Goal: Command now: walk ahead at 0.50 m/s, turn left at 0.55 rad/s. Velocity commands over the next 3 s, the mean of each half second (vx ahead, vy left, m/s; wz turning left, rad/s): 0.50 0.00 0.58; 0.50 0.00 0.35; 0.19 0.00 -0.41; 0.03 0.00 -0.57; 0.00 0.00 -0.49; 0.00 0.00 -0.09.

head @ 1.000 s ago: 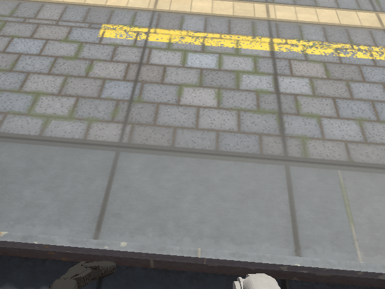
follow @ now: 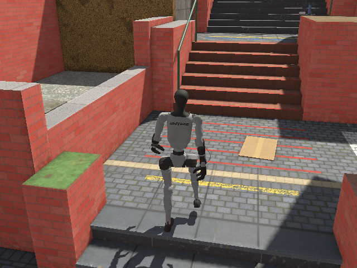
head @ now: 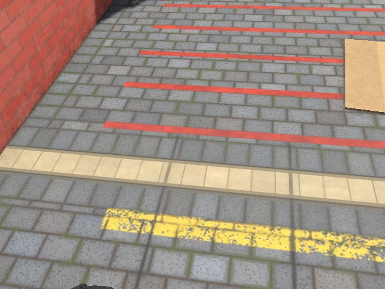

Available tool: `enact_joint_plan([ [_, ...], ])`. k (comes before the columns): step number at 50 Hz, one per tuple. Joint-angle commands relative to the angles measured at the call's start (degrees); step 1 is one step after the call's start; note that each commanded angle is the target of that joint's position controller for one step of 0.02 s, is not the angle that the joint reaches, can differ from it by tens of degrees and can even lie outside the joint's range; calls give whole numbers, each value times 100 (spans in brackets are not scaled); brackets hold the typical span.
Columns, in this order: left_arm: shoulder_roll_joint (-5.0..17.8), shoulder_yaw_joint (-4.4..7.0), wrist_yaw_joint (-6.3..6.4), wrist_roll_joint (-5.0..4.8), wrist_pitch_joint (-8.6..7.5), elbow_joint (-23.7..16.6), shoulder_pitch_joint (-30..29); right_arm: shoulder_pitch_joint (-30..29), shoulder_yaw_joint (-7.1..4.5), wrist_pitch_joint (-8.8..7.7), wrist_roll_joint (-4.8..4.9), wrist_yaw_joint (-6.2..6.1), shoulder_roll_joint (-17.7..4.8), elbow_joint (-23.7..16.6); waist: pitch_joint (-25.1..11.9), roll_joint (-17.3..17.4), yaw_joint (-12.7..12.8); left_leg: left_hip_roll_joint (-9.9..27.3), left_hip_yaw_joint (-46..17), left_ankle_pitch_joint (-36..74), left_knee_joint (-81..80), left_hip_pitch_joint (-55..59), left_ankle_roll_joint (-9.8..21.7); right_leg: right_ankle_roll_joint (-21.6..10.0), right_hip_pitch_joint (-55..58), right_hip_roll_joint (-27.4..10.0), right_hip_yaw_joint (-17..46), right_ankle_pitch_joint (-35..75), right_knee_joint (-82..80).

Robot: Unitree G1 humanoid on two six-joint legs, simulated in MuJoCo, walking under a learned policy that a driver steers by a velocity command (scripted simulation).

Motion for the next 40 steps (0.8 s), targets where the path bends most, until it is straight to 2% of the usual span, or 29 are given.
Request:
enact_joint_plan([
  [1,179,13,-33,-119,78,-402,-525,-1247,-295,-297,255,-14,-1038,-1076,491,142,290,638,-682,1172,-1834,-2911,662,711,3963,50,-812,7,-2590],
  [3,205,-2,-78,-63,206,-383,-739,-512,-436,-226,280,118,-1140,-981,786,339,9,1156,-1313,1564,-1428,-1132,837,710,3222,215,-782,551,-3765],
  [5,537,123,42,-146,101,-373,-825,-298,-533,-128,295,170,-1223,-973,670,415,48,1474,-1822,2533,-913,162,806,431,3232,411,-897,704,-4901],
  [6,855,267,147,-267,-60,-309,-448,-321,-545,-123,173,181,-1178,-1029,361,444,227,1426,-1836,3421,-385,231,519,31,4007,338,-901,843,-4739],
  [7,1119,380,255,-292,-227,6,797,-296,-413,-162,64,143,-666,-1128,-762,-191,597,902,-1352,3507,1175,-306,46,-831,5943,-338,-350,1828,-4234],
  [8,1393,418,204,-330,-272,154,2095,758,-162,-256,-89,66,243,-1337,-2839,-2217,515,-126,-605,-37,3116,-2258,-514,-2852,9223,-2097,2326,3126,-4591],
  [9,1331,470,231,-207,-170,487,2605,-419,-326,-187,88,113,-381,-1494,-1790,-1855,1166,5,-265,-1265,4687,-4026,-536,-2494,8869,-2239,3686,1148,-5674],
  [10,1258,496,268,-195,-163,494,2141,-1040,-404,-78,151,57,-532,-1555,-411,-1032,1057,460,-178,-270,5483,-4637,-365,-1727,7495,-2014,2870,-454,-5894],
  [11,793,367,294,-194,-138,405,1511,-1110,-395,-8,162,-47,-524,-1419,127,-663,791,945,-56,598,5193,-4306,-265,-1345,6195,-1779,1889,-1070,-6089],
  [12,211,190,297,-208,-103,344,1099,-1021,-382,20,35,-75,-467,-1273,104,-581,521,1219,-140,1138,4498,-3610,-209,-1216,5570,-1533,1229,-492,-6363],
  [13,-64,128,326,-218,-76,333,912,-1245,-356,51,-112,-23,-394,-1293,231,-449,389,1369,-31,1079,4241,-3171,-266,-1178,5144,-1411,823,-113,-6646],
  [14,-116,155,382,-220,-61,319,757,-1423,-341,87,-133,25,-289,-1313,160,-453,291,1434,48,849,4010,-2943,-317,-1155,5068,-1298,479,181,-6797],
  [15,-34,223,418,-149,-87,398,744,-1591,-326,114,-7,106,-207,-1300,253,-424,274,1453,46,1046,3906,-3104,-280,-1071,5086,-1128,23,342,-6904],
  [16,646,450,371,-434,-177,530,963,-1661,-456,335,724,-145,-488,-1785,621,-426,277,1516,7,1213,3961,-3201,-328,-754,4931,-1144,-392,530,-6901],
  [17,623,471,362,-464,-201,635,948,-1732,-434,425,715,-238,-509,-1828,683,-349,243,1543,-60,1411,3754,-3298,-349,-685,4840,-1087,-656,724,-6936],
  [18,579,477,374,-422,-193,672,984,-1697,-449,469,580,-265,-507,-1939,693,-319,190,1530,-77,1650,3519,-3290,-364,-677,4802,-1052,-886,907,-6906],
  [20,631,502,405,-357,-152,698,887,-1836,-451,539,470,-231,-482,-2156,738,-425,103,1526,135,2218,2749,-2938,-358,-647,4495,-893,-1380,1055,-6942],
  [25,1012,661,463,-414,-54,856,1528,-2807,-412,594,470,-50,-343,-2577,1002,-159,588,1531,522,2545,946,-2741,-142,-639,5501,-1132,-1723,1192,-6935],
  [28,1150,735,424,-451,94,901,1714,-3132,-450,602,469,36,-398,-2783,1148,-232,708,1333,904,1950,370,-2648,48,-540,6240,-1211,-1955,2387,-6503],
  [30,1344,792,432,-497,169,895,1775,-2991,-545,615,444,63,-562,-2863,935,-543,544,916,1304,1290,271,-1914,228,-490,6451,-1197,-2123,4485,-5810],
  [32,1570,867,464,-561,260,817,1626,-1897,-760,624,453,30,-924,-2628,414,-712,-104,456,1492,1043,-217,-421,502,-370,6275,-1069,-2274,5692,-4248],
  [33,1509,849,476,-546,242,721,1551,-874,-977,647,437,-76,-1356,-2347,-82,-561,-588,521,1003,1473,-579,1351,752,-140,5213,-834,-2297,4674,-2840],
  [34,790,649,411,-288,117,457,1628,-506,-1077,675,433,-216,-1900,-2212,-415,653,-328,1955,-1270,2147,-422,3362,1313,116,2703,-178,-2171,-382,-853],
  [35,703,525,306,-426,-170,178,1677,-382,-1012,582,360,-206,-1972,-2357,-1443,1059,-190,3025,-4152,1241,-1470,4372,2344,236,1313,660,-818,-2597,504],
  [36,953,624,224,-668,-319,117,1042,-233,-899,566,297,-214,-1502,-2200,-1073,418,-466,2822,-3450,1326,-1774,4092,1950,183,731,323,-338,-2012,609],
  [37,907,591,220,-714,-362,54,895,-613,-826,525,337,-223,-1239,-2195,-438,337,-254,2616,-2489,1630,-1732,3227,1667,98,730,51,-412,-1486,211],
  [38,876,599,276,-578,-343,130,862,-1149,-754,493,379,-211,-1058,-2282,-75,-83,46,2369,-1862,2035,-1790,2219,1402,111,1146,-211,-444,-1138,-242],
  [39,923,655,300,-479,-266,149,923,-1470,-683,452,365,-208,-854,-2329,169,-12,259,2170,-1461,2451,-1909,1447,1295,159,1572,-339,-422,-968,-617],
  [40,904,676,277,-466,-171,161,1055,-1578,-645,423,310,-216,-770,-2342,255,71,415,2052,-1242,2535,-2061,976,1256,192,1901,-401,-407,-874,-782],
])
